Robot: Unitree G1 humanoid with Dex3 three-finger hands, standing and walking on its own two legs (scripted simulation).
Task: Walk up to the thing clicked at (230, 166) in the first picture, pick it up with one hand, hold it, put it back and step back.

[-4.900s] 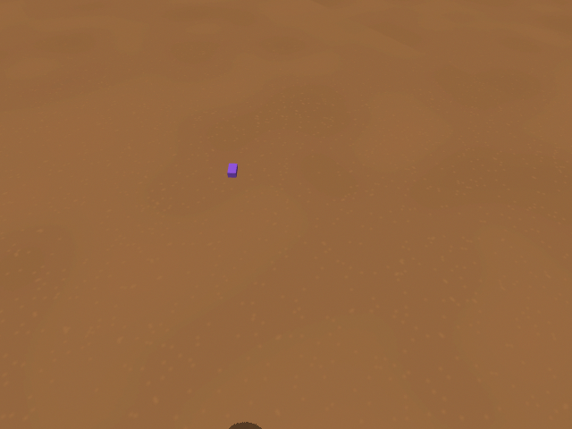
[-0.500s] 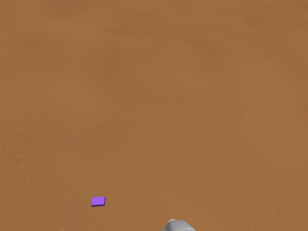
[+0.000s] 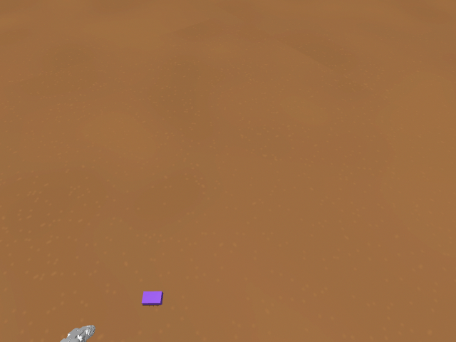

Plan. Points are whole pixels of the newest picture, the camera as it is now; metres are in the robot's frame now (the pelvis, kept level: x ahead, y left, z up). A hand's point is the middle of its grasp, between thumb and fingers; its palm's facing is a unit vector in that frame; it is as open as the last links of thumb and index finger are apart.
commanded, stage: walk up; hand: left
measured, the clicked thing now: (152, 298) +0.37 +0.32 -0.75
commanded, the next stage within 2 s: stand in 1.44 s
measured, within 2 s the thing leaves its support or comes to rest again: neither
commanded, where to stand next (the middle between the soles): +0.05 +0.05 m, yaw +2 degrees
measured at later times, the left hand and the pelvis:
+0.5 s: hand out of the picture +0.11 +0.28 -0.13, palm faces +0.04 -0.94 -0.35, open 7.4 cm; pelvis +0.00 +0.02 +0.01, yaw +1 degrees
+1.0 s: hand out of the picture +0.06 +0.28 -0.15, palm faces +0.04 -0.95 -0.31, open 7.4 cm; pelvis -0.01 +0.03 +0.01, yaw +2 degrees
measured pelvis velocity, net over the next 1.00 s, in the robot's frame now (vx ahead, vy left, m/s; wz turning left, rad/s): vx -0.01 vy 0.03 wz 0.03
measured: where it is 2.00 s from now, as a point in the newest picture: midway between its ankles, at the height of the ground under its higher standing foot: outside the picture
